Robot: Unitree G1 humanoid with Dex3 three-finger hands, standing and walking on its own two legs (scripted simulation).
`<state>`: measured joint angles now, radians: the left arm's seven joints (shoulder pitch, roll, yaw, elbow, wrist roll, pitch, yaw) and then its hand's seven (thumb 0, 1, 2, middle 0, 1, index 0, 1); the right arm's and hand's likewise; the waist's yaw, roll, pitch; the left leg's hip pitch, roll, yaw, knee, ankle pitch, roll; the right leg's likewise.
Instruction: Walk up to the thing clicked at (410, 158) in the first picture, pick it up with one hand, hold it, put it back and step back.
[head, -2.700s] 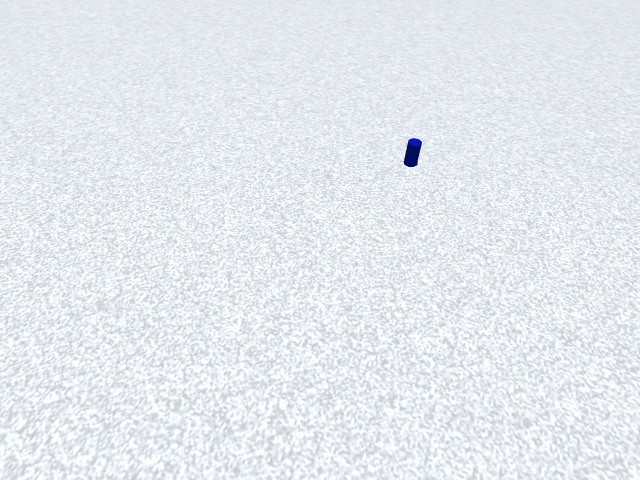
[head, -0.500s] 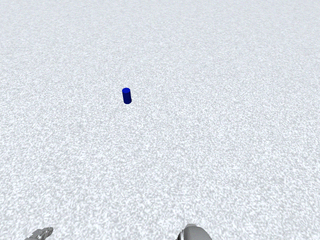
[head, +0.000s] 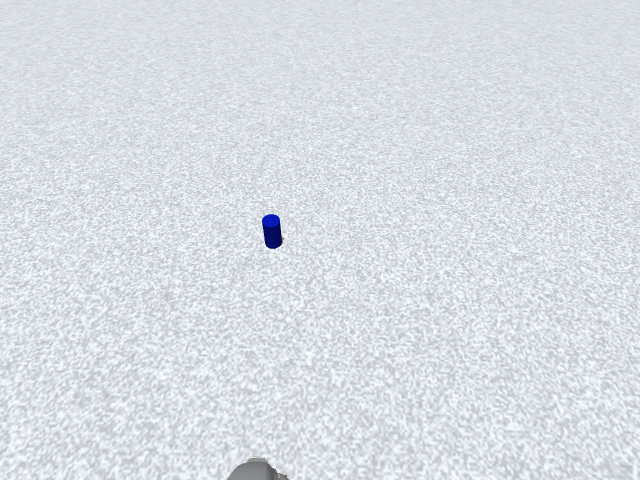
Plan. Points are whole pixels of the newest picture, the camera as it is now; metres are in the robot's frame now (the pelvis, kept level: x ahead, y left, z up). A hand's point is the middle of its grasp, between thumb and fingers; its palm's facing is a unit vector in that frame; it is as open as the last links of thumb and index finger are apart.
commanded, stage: walk up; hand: left
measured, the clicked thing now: (272, 231) +1.10 +0.25 -0.70
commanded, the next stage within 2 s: none
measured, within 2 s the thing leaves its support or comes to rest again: neither
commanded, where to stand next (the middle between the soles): +0.76 +0.03 m, yaw +0 degrees
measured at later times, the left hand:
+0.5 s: hand (168, 347) +0.34 +0.28 -0.13, palm faces -0.09 -0.91 -0.39, open 7.4 cm
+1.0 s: hand (174, 305) +0.43 +0.30 -0.16, palm faces +0.01 -0.93 -0.36, open 7.4 cm
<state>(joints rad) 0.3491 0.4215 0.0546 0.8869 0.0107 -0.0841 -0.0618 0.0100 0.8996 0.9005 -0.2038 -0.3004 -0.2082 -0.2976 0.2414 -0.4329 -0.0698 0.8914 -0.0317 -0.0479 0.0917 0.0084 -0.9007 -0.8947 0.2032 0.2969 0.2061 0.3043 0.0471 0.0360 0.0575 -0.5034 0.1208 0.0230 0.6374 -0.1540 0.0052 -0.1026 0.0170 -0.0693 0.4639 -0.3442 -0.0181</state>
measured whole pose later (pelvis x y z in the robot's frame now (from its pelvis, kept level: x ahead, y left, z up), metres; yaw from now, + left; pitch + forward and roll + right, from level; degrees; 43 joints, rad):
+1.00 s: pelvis +0.42 +0.02 -0.02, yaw +1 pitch -3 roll -1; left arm 0.36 0.43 0.05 0.90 0.01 -0.05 -0.03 0.01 0.90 0.90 -0.20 -0.30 -0.21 -0.30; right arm 0.24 -0.41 -0.07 0.86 -0.03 -0.07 0.07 0.01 -0.90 -0.89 0.20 0.30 0.21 0.30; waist 0.03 -0.03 0.08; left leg -0.40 0.04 0.07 0.65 -0.19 0.04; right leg -0.20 -0.07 -0.07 0.84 -0.46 -0.03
